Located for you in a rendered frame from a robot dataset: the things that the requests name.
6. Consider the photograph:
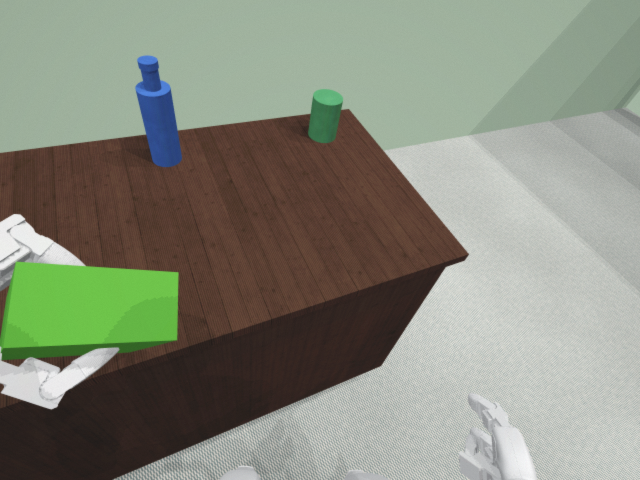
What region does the right robot shin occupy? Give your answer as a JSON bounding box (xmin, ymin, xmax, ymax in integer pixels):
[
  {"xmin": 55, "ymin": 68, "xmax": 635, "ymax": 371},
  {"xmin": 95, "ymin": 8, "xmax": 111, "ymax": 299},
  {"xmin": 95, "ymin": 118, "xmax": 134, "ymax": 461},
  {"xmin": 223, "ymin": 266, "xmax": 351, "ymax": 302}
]
[{"xmin": 344, "ymin": 470, "xmax": 363, "ymax": 479}]

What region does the robot left hand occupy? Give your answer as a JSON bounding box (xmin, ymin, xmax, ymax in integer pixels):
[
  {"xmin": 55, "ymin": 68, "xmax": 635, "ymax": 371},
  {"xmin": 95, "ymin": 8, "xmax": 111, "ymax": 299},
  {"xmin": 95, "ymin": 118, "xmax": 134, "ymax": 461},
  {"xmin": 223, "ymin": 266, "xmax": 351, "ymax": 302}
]
[{"xmin": 0, "ymin": 214, "xmax": 119, "ymax": 409}]

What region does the table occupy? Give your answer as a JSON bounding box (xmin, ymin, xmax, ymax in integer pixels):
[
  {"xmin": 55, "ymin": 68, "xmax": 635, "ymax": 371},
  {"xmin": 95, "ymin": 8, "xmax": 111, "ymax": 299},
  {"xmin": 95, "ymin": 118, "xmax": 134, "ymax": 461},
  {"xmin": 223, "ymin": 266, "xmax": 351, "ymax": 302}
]
[{"xmin": 0, "ymin": 109, "xmax": 469, "ymax": 480}]

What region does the sponge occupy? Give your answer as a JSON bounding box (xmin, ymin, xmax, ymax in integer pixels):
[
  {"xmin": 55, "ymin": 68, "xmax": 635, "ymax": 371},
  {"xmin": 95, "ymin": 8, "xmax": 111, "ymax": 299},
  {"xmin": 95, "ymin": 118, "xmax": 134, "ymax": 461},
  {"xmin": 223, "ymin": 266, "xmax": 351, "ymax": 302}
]
[{"xmin": 0, "ymin": 262, "xmax": 178, "ymax": 360}]

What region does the robot right hand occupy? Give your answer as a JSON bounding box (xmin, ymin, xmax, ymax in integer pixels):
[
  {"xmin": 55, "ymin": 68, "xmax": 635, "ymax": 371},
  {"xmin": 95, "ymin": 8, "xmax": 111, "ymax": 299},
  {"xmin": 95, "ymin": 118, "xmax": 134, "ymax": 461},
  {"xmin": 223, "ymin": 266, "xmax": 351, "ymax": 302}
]
[{"xmin": 459, "ymin": 393, "xmax": 537, "ymax": 480}]

